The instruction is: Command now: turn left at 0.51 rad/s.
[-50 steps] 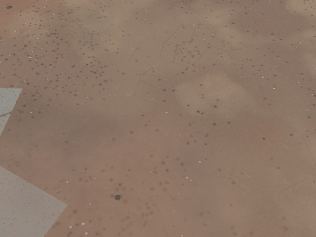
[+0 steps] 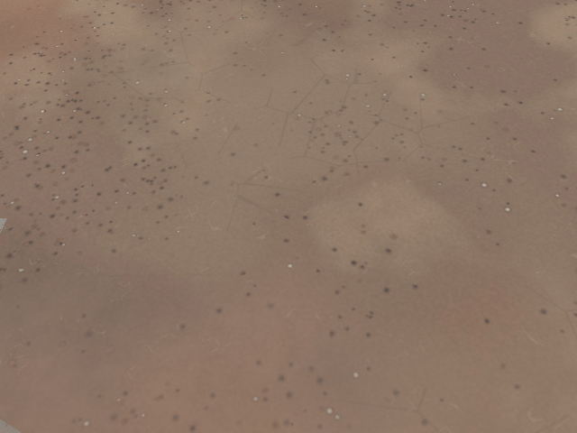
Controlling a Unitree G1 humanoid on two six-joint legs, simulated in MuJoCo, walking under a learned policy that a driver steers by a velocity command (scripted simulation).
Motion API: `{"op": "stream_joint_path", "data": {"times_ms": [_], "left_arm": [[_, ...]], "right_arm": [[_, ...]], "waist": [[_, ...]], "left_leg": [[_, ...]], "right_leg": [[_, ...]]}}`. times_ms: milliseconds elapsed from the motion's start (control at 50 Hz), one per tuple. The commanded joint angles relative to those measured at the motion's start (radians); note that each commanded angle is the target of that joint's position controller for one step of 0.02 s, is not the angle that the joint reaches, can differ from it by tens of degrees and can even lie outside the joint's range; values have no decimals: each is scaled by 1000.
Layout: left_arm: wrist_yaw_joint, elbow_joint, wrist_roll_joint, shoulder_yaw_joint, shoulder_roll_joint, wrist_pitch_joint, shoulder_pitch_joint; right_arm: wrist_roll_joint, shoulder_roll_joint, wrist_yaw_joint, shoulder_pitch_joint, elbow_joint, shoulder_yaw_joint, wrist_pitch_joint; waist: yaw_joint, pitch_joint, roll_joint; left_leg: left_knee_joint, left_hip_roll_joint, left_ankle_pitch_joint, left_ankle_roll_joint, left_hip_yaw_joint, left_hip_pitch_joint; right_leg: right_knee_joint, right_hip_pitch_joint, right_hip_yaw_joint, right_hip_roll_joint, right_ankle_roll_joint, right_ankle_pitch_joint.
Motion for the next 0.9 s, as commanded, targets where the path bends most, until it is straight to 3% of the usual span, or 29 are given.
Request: {"op": "stream_joint_path", "data": {"times_ms": [20, 40, 60, 80, 100, 140, 180, 240, 300, 400, 460, 480, 500, 520, 540, 560, 580, 600, 660, 740, 840, 860, 900], "left_arm": [[1, -50, 55, 53, 218, 3, 70], [0, -73, 56, 35, 164, -7, 41], [2, -76, 47, 23, 124, -15, -7], [5, -83, 33, 20, 114, -19, -37], [11, -77, 20, 17, 108, -22, -42], [24, -61, 23, 15, 111, -17, -3], [36, -47, 26, 19, 122, -8, 41], [38, -33, 13, 31, 155, -4, 86], [26, -27, 6, 43, 187, -16, 88], [-8, -7, -19, 57, 214, -38, 100], [-21, 3, -38, 53, 200, -35, 65], [-24, 9, -26, 34, 152, -39, 74], [-29, -23, 15, 1, 68, -46, 37], [-29, -93, 11, 0, 68, -70, -10], [-38, -86, -22, 17, 152, -90, -38], [-48, -80, -36, 22, 171, -101, -22], [-48, -51, -20, 23, 172, -104, 2], [-50, -36, -3, 25, 173, -103, 16], [-62, 0, -4, 11, 125, -84, 57], [-64, -28, -18, -14, 74, -77, -35], [-89, -81, -20, -30, 51, -86, -154], [-96, -90, -19, -30, 52, -89, -165], [-105, -98, -16, -22, 70, -90, -145]], "right_arm": [[-10, -80, 0, 19, -97, -24, -18], [-14, -161, 0, 34, -72, -48, -23], [-6, -174, 1, 43, -52, -61, -19], [-6, -151, -6, 63, -30, -60, -7], [-9, -134, -7, 52, -33, -56, -1], [-3, -98, 1, 12, -60, -44, 0], [2, -76, 8, -40, -94, -32, -2], [-1, -64, 26, -89, -134, -19, -3], [-6, -61, 44, -117, -162, -11, -14], [-2, -52, 70, -108, -170, -6, -30], [-2, -60, 75, 31, -115, -18, -30], [4, -106, 65, 159, -73, -44, -29], [7, -200, 49, 313, -45, -72, -34], [-3, -270, 56, 270, -88, -71, -66], [-6, -168, 64, 237, -95, -44, -93], [-12, -123, 64, 198, -97, -26, -108], [-14, -93, 63, 153, -104, -15, -114], [-16, -81, 59, 106, -110, -7, -113], [-32, -97, 41, 97, -116, -7, -123], [-39, -99, 29, 130, -91, -4, -133], [-28, -112, 20, 207, -38, -10, -135], [-26, -115, 18, 210, -32, -12, -130], [-29, -133, 7, 204, -32, -17, -118]], "waist": [[9, -150, -333], [12, -125, -207], [-12, -91, -147], [-22, -76, -124], [-10, -61, -136], [14, -66, -155], [49, -83, -162], [91, -96, -162], [99, -54, -170], [84, -22, -160], [-4, -52, -120], [-57, -105, -59], [-112, -145, 187], [-82, -150, 263], [-93, -104, 127], [-58, -49, 134], [-31, -23, 74], [-3, -7, 66], [18, -30, 44], [-16, 23, 32], [-56, 82, 15], [-53, 75, 16], [-23, 20, 51]], "left_leg": [[343, -59, -390, 3, 24, -244], [517, -8, -369, -18, -13, -246], [582, -1, -305, -28, -7, -262], [599, 9, -245, -43, 5, -277], [618, 16, -192, -60, 11, -302], [592, 18, -138, -84, 61, -298], [512, 36, -119, -102, 88, -316], [390, 80, -94, -93, 125, -302], [288, 100, -101, -55, 161, -267], [100, 89, -108, 27, 229, -117], [-74, 25, -16, 80, 301, 146], [-105, 1, -34, 117, 269, 351], [-199, 213, -29, 201, -62, 546], [-347, 402, -256, 388, -544, 597], [-382, 408, -250, 386, -478, 561], [-371, 370, -176, 347, -361, 512], [-366, 320, -71, 309, -258, 459], [-372, 290, 73, 278, -169, 414], [-396, 240, 389, 241, 7, 349], [-458, 184, 388, 189, 176, 269], [-477, 233, 438, 159, 250, 357], [-450, 243, 514, 154, 261, 399], [-342, 253, 845, 134, 284, 473]], "right_leg": [[-189, 196, 452, -456, -235, 439], [-197, 167, 421, -455, -283, 431], [-182, 147, 319, -395, -246, 406], [-177, 154, 237, -340, -207, 357], [-171, 167, 196, -325, -200, 394], [-174, 183, 116, -298, -211, 467], [-180, 254, 95, -319, -232, 481], [-268, 280, 109, -352, -235, 63], [-327, 245, 99, -375, -222, -119], [-323, 189, 8, -382, -193, -131], [-168, 63, -102, -342, -139, -103], [19, -53, -169, -291, -99, -20], [428, -300, -249, -189, -15, -216], [664, -628, -102, -44, 24, -374], [738, -682, 3, -119, 6, -308], [710, -683, 10, -154, -17, -200], [665, -641, 11, -182, -19, -115], [601, -600, 11, -195, -12, -49], [543, -508, -17, -188, 15, 113], [288, -437, -31, -141, 21, 315], [77, -425, -46, -92, -25, 385], [55, -425, -56, -80, -38, 360], [51, -371, -96, -33, -73, 279]]}}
